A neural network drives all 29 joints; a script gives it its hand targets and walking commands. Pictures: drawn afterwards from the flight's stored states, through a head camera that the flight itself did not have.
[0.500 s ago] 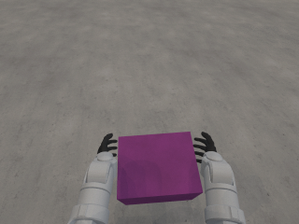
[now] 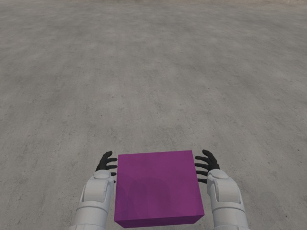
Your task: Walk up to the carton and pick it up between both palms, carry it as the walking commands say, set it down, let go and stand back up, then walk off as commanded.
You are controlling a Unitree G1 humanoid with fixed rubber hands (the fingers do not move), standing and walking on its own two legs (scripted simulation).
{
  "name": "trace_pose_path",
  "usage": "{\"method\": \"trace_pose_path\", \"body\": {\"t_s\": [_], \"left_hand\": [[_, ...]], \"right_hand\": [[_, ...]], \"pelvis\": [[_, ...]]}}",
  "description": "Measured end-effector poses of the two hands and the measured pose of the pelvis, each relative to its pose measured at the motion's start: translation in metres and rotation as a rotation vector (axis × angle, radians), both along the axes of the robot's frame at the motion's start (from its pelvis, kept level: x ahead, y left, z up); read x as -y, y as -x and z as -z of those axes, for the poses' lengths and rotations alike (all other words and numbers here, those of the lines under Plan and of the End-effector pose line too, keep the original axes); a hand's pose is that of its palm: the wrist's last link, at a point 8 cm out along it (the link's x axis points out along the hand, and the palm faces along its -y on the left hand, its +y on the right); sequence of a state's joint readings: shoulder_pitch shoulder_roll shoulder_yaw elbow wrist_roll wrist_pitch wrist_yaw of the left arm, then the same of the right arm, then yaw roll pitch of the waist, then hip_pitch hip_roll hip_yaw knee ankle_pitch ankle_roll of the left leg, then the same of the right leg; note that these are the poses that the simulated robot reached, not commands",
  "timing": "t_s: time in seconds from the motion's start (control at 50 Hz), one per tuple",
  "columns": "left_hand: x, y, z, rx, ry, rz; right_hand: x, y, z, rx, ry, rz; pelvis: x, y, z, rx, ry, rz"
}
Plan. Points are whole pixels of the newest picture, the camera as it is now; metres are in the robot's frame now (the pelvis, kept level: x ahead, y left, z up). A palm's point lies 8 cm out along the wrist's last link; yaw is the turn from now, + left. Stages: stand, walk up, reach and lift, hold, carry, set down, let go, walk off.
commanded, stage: hold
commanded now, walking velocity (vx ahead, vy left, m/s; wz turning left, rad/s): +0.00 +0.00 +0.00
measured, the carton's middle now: (157, 190) +0.27 -0.02 -0.07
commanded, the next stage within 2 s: set down in 0.20 s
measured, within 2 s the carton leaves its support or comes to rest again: neither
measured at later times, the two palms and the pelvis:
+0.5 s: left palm (105, 177) +0.27 +0.13 +0.02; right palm (216, 180) +0.25 -0.18 +0.02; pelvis -0.03 +0.01 -0.02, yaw +2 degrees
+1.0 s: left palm (113, 190) +0.29 +0.12 -0.10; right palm (206, 185) +0.28 -0.18 -0.09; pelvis -0.04 -0.01 -0.04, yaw +1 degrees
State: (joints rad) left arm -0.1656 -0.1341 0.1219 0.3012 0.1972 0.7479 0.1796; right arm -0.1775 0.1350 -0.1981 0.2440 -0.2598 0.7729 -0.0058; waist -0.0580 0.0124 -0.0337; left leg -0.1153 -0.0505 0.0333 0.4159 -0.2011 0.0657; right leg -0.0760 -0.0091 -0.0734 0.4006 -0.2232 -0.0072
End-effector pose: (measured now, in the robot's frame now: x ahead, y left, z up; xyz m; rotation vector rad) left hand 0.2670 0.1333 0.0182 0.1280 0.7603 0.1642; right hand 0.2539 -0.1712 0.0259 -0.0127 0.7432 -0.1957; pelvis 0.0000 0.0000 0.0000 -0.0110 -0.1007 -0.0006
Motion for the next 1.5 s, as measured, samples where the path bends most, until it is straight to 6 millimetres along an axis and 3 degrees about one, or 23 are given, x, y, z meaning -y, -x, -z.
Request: {"method": "trace_pose_path", "body": {"t_s": [0.14, 0.3, 0.54, 0.74, 0.94, 1.04, 1.18, 1.32, 1.5], "left_hand": [[0.008, 0.001, 0.002, 0.021, 0.024, 0.042], [0.005, 0.002, -0.007, 0.072, 0.055, 0.028], [0.011, -0.001, 0.006, 0.029, 0.011, 0.023], [0.019, -0.015, 0.047, -0.002, 0.1, 0.082], [0.015, -0.018, 0.109, -0.031, 0.107, -0.013], [0.012, -0.025, 0.126, 0.01, 0.086, -0.11], [0.01, -0.036, 0.139, 0.061, 0.098, -0.146], [0.014, -0.046, 0.156, 0.053, 0.108, -0.129], [0.018, -0.056, 0.193, 0.04, 0.102, -0.11]], "right_hand": [[0.007, 0.013, -0.005, 0.025, 0.025, 0.054], [0.004, 0.014, -0.02, 0.079, 0.028, 0.046], [0.013, 0.004, 0.015, 0.055, -0.078, 0.064], [0.025, -0.011, 0.042, 0.022, 0.0, 0.043], [0.017, -0.022, 0.098, -0.01, 0.002, 0.039], [0.009, -0.037, 0.119, 0.03, -0.005, 0.038], [0.004, -0.056, 0.13, 0.079, 0.008, 0.048], [0.01, -0.062, 0.145, 0.063, 0.002, 0.034], [0.016, -0.068, 0.184, 0.042, -0.009, 0.021]], "pelvis": [[-0.005, 0.012, 0.0, -0.045, 0.002, 0.027], [-0.005, 0.027, 0.004, -0.03, 0.005, 0.034], [-0.013, 0.031, 0.021, 0.088, 0.002, -0.027], [-0.008, 0.035, 0.024, -0.002, -0.005, -0.002], [0.004, 0.038, 0.033, -0.253, 0.003, -0.017], [0.008, 0.038, 0.046, -0.383, 0.005, -0.024], [0.014, 0.038, 0.065, -0.49, 0.007, -0.032], [0.019, 0.041, 0.082, -0.532, 0.014, -0.04], [0.019, 0.051, 0.112, -0.593, 0.017, -0.043]]}}
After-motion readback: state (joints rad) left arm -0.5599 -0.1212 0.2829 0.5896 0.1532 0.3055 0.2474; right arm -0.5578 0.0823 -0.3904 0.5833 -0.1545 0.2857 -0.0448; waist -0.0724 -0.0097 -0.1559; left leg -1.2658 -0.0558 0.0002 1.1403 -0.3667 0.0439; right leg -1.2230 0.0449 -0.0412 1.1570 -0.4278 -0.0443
